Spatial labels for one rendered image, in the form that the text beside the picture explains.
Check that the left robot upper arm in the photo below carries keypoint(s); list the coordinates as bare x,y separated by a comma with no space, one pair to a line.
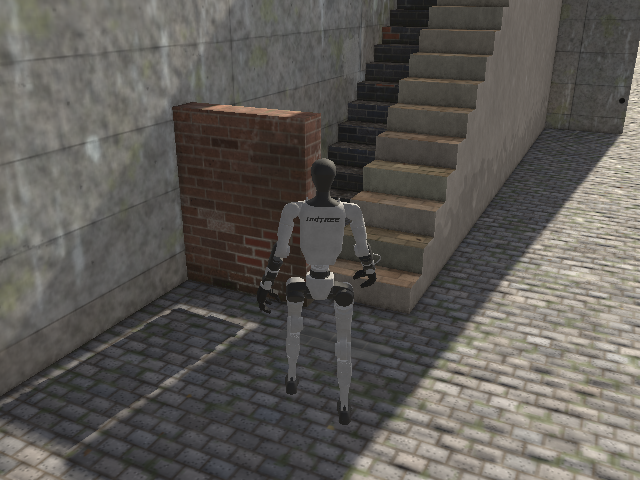
286,224

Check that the humanoid robot head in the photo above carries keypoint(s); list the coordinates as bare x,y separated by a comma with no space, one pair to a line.
323,172

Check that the left robot forearm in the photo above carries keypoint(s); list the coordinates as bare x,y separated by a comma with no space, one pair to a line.
272,269

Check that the right robot upper arm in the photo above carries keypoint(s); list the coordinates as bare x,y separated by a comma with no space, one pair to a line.
354,213

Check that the right robot forearm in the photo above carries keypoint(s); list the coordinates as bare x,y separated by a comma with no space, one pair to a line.
368,262

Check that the robot right thigh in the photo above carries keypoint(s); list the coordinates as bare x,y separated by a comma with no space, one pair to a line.
343,304

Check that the left robot hand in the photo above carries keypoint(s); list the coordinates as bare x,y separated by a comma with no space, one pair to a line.
262,299

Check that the right robot hand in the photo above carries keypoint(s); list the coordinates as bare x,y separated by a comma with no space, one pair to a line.
369,282

